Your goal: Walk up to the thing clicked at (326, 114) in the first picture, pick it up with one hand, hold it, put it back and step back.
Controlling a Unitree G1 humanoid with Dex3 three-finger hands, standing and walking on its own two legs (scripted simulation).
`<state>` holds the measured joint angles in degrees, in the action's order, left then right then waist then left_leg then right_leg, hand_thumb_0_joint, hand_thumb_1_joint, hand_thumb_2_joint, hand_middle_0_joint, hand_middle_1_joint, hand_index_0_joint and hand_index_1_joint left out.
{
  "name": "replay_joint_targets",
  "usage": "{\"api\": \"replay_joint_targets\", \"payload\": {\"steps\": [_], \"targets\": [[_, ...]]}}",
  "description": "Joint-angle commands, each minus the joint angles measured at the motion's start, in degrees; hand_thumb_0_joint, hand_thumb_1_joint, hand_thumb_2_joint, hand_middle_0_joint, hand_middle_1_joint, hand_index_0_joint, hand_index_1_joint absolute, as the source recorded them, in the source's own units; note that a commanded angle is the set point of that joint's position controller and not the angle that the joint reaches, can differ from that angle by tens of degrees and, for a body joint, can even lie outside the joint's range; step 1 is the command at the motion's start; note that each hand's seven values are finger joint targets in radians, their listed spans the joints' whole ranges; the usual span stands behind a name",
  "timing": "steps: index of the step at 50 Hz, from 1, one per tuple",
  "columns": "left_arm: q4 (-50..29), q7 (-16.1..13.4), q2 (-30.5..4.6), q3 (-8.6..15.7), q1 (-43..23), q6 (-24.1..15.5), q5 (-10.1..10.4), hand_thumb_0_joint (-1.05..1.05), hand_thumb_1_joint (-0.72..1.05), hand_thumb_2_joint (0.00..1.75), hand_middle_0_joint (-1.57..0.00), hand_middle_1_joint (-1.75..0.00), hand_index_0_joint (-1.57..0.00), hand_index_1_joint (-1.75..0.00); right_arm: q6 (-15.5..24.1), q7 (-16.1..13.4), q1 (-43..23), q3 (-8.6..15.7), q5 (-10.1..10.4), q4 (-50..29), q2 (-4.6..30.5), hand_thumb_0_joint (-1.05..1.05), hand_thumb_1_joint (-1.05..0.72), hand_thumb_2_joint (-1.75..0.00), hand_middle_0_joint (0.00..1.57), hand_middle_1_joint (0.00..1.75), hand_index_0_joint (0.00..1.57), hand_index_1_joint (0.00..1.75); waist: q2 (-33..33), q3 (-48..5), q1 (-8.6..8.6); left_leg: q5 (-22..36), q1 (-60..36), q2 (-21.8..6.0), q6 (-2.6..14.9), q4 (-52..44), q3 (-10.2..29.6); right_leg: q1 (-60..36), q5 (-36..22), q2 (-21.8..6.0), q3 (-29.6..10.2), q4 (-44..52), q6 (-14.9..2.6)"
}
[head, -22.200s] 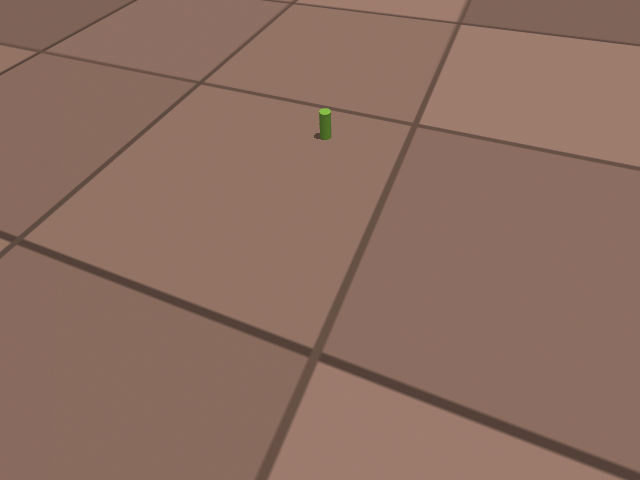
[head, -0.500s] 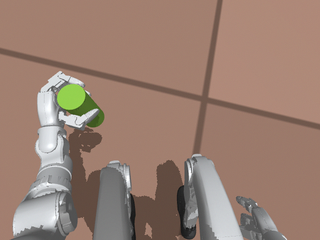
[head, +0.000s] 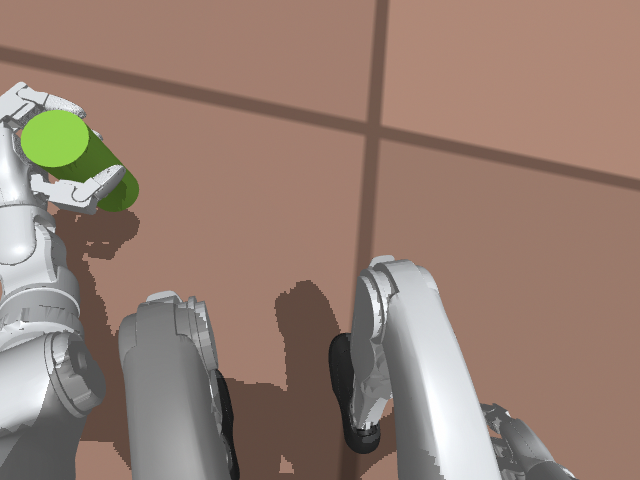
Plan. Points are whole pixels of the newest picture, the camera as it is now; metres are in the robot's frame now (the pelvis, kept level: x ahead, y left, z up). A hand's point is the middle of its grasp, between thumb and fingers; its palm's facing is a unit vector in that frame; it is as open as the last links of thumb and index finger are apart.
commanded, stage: crouch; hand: left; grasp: from the side
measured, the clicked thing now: (90, 168) +0.48 +0.23 -0.08
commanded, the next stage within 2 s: lower in 0.50 s
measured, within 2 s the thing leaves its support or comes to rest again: rests again in 1.98 s
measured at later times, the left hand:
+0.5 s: hand (92, 170) +0.50 +0.24 -0.12, palm faces +0.13 -0.99 -0.03, open 9.3 cm
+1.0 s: hand (109, 187) +0.50 +0.24 -0.18, palm faces +0.13 -0.99 -0.02, open 9.2 cm
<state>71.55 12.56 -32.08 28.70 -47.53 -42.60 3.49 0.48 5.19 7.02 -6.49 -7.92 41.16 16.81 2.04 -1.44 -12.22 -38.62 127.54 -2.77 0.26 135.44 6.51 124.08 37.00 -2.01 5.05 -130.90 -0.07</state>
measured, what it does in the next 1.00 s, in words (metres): stands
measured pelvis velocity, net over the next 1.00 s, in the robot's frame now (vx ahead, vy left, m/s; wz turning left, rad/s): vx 0.00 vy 0.01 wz -0.12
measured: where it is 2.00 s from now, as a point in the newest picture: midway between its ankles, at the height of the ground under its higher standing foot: (289, 431)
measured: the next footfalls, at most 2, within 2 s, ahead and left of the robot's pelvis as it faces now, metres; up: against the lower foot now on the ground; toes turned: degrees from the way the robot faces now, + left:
none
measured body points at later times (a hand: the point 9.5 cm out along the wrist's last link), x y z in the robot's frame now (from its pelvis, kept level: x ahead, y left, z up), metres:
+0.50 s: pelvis +0.00 +0.01 -0.03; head +0.25 +0.09 +0.33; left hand +0.49 +0.30 -0.12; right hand +0.08 -0.28 -0.12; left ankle +0.09 +0.13 -0.31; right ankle +0.11 -0.12 -0.31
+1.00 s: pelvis +0.00 +0.01 -0.04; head +0.26 +0.13 +0.30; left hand +0.49 +0.29 -0.18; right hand +0.10 -0.26 -0.11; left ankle +0.09 +0.13 -0.31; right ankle +0.11 -0.12 -0.31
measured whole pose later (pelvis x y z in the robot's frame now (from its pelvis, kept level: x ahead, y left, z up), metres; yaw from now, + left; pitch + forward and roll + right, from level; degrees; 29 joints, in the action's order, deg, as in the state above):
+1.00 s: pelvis +0.00 +0.01 -0.04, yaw -7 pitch +21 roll -14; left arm 80.1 9.0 -46.6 25.9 -47.2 -51.0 4.5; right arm -1.9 6.9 -3.2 -22.0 -15.6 34.1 20.6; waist 10.5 11.9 -15.8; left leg -41.0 129.7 -2.1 -0.1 147.6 15.9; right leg 122.0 36.7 -0.1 12.2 -136.4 1.4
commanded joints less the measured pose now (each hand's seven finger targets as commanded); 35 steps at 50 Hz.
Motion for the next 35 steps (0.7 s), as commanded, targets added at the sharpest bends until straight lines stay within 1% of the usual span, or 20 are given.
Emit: {"api": "replay_joint_targets", "payload": {"steps": [1,2,3,4,7,8,10,11,12,16,19,20,21,22,23,24,26,30,34,35], "targets": [[-12.0,0.5,-14.5,2.4,-20.2,-4.9,1.3,0.00,0.21,1.25,-1.28,-1.40,-1.29,-1.40,0.5,-0.2,8.5,3.3,-0.3,-2.4,14.8,0.00,-0.90,-0.91,0.20,0.30,0.20,0.30,-15.7,-39.7,-0.12,6.8,-24.9,1.5,0.15,-14.3,-2.3,-20.3,-8.5,2.7,2.8,10.9,-1.78],[-11.3,0.6,-14.7,2.4,-19.8,-4.8,1.3,0.00,0.21,1.25,-1.27,-1.38,-1.27,-1.39,0.4,-0.2,7.9,3.0,-0.4,-2.5,14.8,0.00,-0.90,-0.91,0.20,0.30,0.20,0.30,-15.6,-37.9,-0.25,6.2,-23.8,1.4,0.22,-13.9,-2.2,-19.4,-8.0,2.8,3.0,10.7,-1.76],[-11.1,0.8,-13.8,1.6,-20.1,-4.8,1.2,0.00,0.23,1.26,-1.26,-1.39,-1.27,-1.39,0.1,-0.1,8.3,2.9,-0.6,-2.3,15.1,0.00,-0.90,-0.91,0.20,0.30,0.20,0.30,-15.7,-36.7,-1.28,6.3,-23.7,1.3,0.20,-13.6,-1.9,-19.1,-8.3,2.8,3.4,10.4,-1.70],[-11.5,0.6,-15.1,2.7,-18.8,-5.0,1.0,0.00,0.24,1.26,-1.28,-1.39,-1.29,-1.40,0.1,-0.1,8.2,2.7,-0.8,-2.5,15.4,0.00,-0.90,-0.91,0.20,0.30,0.20,0.30,-15.8,-36.9,-0.46,6.4,-23.9,1.2,0.05,-13.5,-1.7,-19.1,-8.3,2.9,3.7,10.0,-1.74],[-11.6,0.7,-15.2,2.3,-18.5,-5.2,1.1,0.00,0.24,1.27,-1.29,-1.42,-1.30,-1.42,-0.2,0.2,7.5,2.0,-1.3,-2.6,15.7,0.00,-0.90,-0.91,0.20,0.30,0.20,0.30,-16.0,-36.5,-1.07,6.5,-22.9,1.1,0.18,-11.8,-1.5,-19.2,-8.6,3.2,3.9,9.2,-1.60],[-13.5,0.7,-17.2,2.9,-20.4,-5.5,1.1,0.00,0.23,1.28,-1.30,-1.42,-1.31,-1.42,-0.4,0.2,8.0,1.8,-1.5,-2.4,16.3,0.00,-0.90,-0.91,0.20,0.30,0.20,0.30,-16.8,-37.0,-1.42,6.6,-22.6,1.1,0.17,-11.3,-1.4,-19.9,-9.0,3.2,3.9,9.1,-1.52],[-12.6,0.8,-16.4,2.5,-18.6,-5.6,1.1,0.00,0.24,1.27,-1.29,-1.41,-1.30,-1.41,-0.6,0.3,7.3,1.4,-1.9,-2.5,16.4,0.00,-0.90,-0.91,0.20,0.30,0.20,0.30,-16.8,-36.6,-1.52,7.5,-23.3,0.9,0.02,-10.6,-0.9,-19.2,-9.5,3.4,4.5,8.2,-1.52],[-13.8,0.7,-17.2,2.8,-19.3,-5.8,1.2,0.00,0.25,1.28,-1.30,-1.42,-1.30,-1.42,-0.7,0.3,7.3,1.2,-2.1,-2.5,16.6,0.00,-0.90,-0.91,0.20,0.30,0.20,0.30,-17.4,-37.3,-1.44,7.9,-23.5,0.9,0.03,-10.1,-1.0,-19.6,-10.1,3.5,4.4,8.3,-1.46],[-13.9,0.9,-17.2,2.2,-19.7,-5.9,1.2,0.00,0.26,1.28,-1.29,-1.41,-1.30,-1.41,-0.7,0.3,6.9,1.0,-2.2,-2.5,16.8,0.00,-0.90,-0.91,0.20,0.30,0.20,0.30,-17.8,-36.7,-2.13,7.2,-22.8,0.8,0.11,-9.8,-0.7,-19.5,-9.7,3.4,4.5,8.0,-1.38],[-13.9,0.2,-18.6,3.7,-18.5,-6.4,1.5,0.00,0.27,1.31,-1.31,-1.44,-1.32,-1.44,-1.1,0.5,6.4,0.2,-2.7,-2.7,17.6,0.00,-0.90,-0.91,0.20,0.30,0.20,0.30,-17.9,-35.9,-2.18,8.0,-22.9,0.6,-0.04,-8.9,-0.1,-19.7,-10.5,3.6,5.2,7.1,-1.30],[-14.1,0.2,-18.0,2.9,-17.3,-6.6,1.6,0.00,0.25,1.31,-1.32,-1.44,-1.32,-1.45,-1.5,0.6,5.9,-0.4,-3.3,-2.8,18.0,0.00,-0.91,-0.91,0.20,0.30,0.20,0.30,-19.1,-35.8,-2.43,9.9,-23.8,0.4,-0.35,-8.2,0.2,-20.1,-11.8,3.7,5.5,6.5,-1.30],[-12.3,0.5,-16.3,2.0,-15.9,-6.3,1.9,0.00,0.25,1.30,-1.32,-1.44,-1.32,-1.44,-1.6,0.6,5.7,-0.7,-3.3,-2.8,17.9,0.00,-0.91,-0.91,0.20,0.30,0.20,0.30,-18.4,-35.4,-3.08,10.8,-23.5,0.4,-0.29,-7.7,0.4,-20.6,-12.7,3.8,5.7,6.5,-1.17],[-12.7,0.2,-17.2,2.2,-16.1,-6.4,1.8,0.00,0.26,1.31,-1.32,-1.44,-1.33,-1.45,-1.6,0.6,5.4,-0.8,-3.5,-2.9,17.8,0.00,-0.91,-0.91,0.20,0.30,0.20,0.30,-17.8,-35.1,-2.79,10.6,-22.2,0.4,-0.16,-7.4,0.1,-21.5,-12.8,3.9,5.5,6.7,-1.06],[-11.6,0.3,-16.2,1.0,-16.2,-6.3,1.4,0.00,0.26,1.31,-1.33,-1.45,-1.34,-1.46,-1.6,0.7,5.2,-1.1,-3.6,-3.1,18.1,0.00,-0.91,-0.91,0.20,0.30,0.20,0.30,-17.9,-33.6,-3.87,10.6,-22.7,0.3,-0.22,-7.4,0.6,-20.0,-12.7,3.7,6.0,6.5,-1.13],[-12.1,0.0,-17.6,1.9,-15.7,-6.3,1.3,0.00,0.25,1.32,-1.34,-1.46,-1.34,-1.47,-1.8,0.7,5.4,-1.2,-3.7,-2.9,18.2,0.00,-0.90,-0.91,0.20,0.30,0.20,0.30,-17.9,-33.7,-3.52,10.6,-22.2,0.3,-0.18,-7.2,0.6,-20.6,-12.8,3.9,6.0,6.5,-1.06],[-13.6,-0.1,-18.0,1.3,-17.2,-6.7,1.3,0.00,0.24,1.31,-1.33,-1.45,-1.34,-1.45,-1.8,0.7,4.9,-1.4,-3.8,-3.0,18.4,0.00,-0.91,-0.91,0.20,0.30,0.20,0.30,-18.4,-33.5,-3.65,10.4,-22.4,0.2,-0.14,-6.9,0.8,-20.3,-12.8,3.8,5.9,6.4,-1.03],[-12.5,-0.5,-17.1,0.9,-17.0,-6.7,1.4,0.00,0.24,1.32,-1.34,-1.47,-1.35,-1.47,-1.9,0.8,4.6,-1.8,-4.0,-3.3,18.5,0.00,-0.91,-0.91,0.20,0.30,0.20,0.30,-17.9,-33.5,-4.26,10.1,-22.7,0.2,-0.14,-6.6,1.0,-20.4,-12.7,3.9,6.3,6.5,-0.99],[-13.3,-1.3,-17.8,0.7,-17.8,-7.5,1.9,0.00,0.24,1.29,-1.32,-1.44,-1.34,-1.44,-2.2,0.8,3.6,-2.5,-4.3,-3.8,19.1,0.00,-0.91,-0.91,0.20,0.30,0.20,0.30,-19.3,-31.7,-4.50,9.0,-22.9,0.1,-0.48,-7.1,2.0,-18.8,-11.7,4.0,7.2,5.7,-1.21],[-7.1,-2.0,-15.8,-0.8,-15.8,-7.7,1.8,0.00,0.20,1.25,-1.32,-1.44,-1.34,-1.44,-2.4,1.1,2.1,-4.0,-4.6,-4.6,19.7,0.00,-0.91,-0.90,0.20,0.30,0.20,0.30,-17.5,-27.2,-6.28,7.8,-21.4,-0.1,-0.59,-7.0,3.3,-17.5,-10.7,4.1,8.2,5.5,-1.15],[-6.3,-2.3,-16.8,-0.5,-15.9,-8.2,1.8,0.00,0.19,1.25,-1.33,-1.45,-1.35,-1.45,-2.4,1.1,1.3,-4.3,-4.7,-5.2,19.9,0.00,-0.91,-0.90,0.20,0.30,0.20,0.30,-17.1,-26.0,-6.35,6.5,-20.4,-0.1,-0.47,-6.9,3.4,-17.3,-9.8,4.1,8.3,5.6,-1.15]]}}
